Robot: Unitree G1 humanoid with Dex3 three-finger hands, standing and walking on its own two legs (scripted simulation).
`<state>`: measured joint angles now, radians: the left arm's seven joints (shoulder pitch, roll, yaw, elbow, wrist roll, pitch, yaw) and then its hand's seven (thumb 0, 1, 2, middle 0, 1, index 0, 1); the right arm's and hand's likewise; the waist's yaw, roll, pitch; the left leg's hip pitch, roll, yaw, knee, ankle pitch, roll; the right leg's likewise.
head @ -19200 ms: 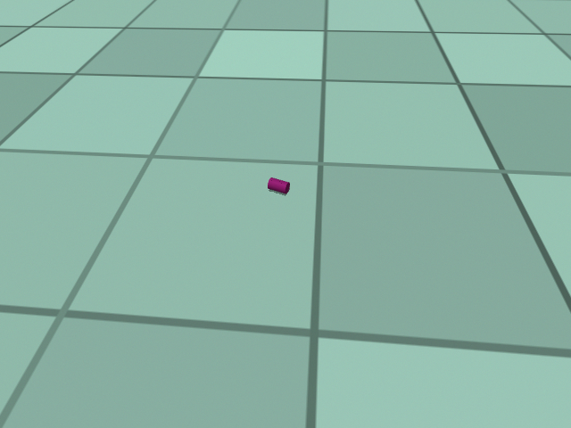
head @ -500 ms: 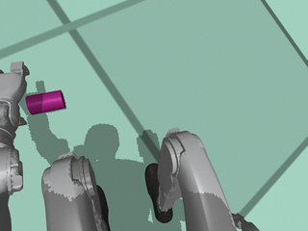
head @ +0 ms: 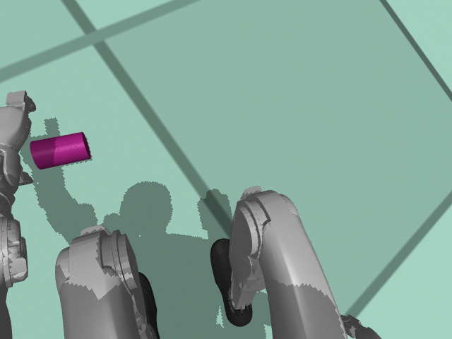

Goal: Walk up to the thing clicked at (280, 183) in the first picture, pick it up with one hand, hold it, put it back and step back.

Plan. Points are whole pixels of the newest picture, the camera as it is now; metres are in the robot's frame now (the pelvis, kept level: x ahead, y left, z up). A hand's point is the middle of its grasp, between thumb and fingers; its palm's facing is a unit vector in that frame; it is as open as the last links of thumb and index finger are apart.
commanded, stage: rise first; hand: left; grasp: from above
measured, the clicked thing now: (62, 150) +0.50 +0.24 -0.30
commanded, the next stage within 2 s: approach in 0.40 s
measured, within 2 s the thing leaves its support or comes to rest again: neither
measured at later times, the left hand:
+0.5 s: hand (10, 154) +0.46 +0.29 -0.17, palm faces -0.46 -0.08 -0.89, open 13.8 cm
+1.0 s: hand (60, 115) +0.53 +0.21 -0.17, palm faces -0.36 -0.05 -0.93, open 14.3 cm
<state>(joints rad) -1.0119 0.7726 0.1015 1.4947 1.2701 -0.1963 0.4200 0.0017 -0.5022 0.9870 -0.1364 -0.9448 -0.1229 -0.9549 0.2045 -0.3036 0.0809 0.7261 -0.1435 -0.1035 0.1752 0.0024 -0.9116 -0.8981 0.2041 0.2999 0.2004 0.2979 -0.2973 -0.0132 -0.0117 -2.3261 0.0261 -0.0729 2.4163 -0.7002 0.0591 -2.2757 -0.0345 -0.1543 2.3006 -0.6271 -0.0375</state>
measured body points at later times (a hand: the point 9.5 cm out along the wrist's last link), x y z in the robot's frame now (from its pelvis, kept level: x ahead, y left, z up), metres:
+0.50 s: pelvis +0.00 +0.00 +0.01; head +0.24 +0.07 +0.38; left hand +0.48 +0.29 -0.12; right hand +0.02 -0.27 -0.09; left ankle +0.07 +0.11 -0.30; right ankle +0.11 -0.11 -0.30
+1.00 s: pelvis +0.00 +0.00 +0.00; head +0.26 +0.05 +0.36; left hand +0.54 +0.21 -0.12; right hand +0.00 -0.27 -0.09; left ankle +0.07 +0.11 -0.30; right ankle +0.11 -0.11 -0.30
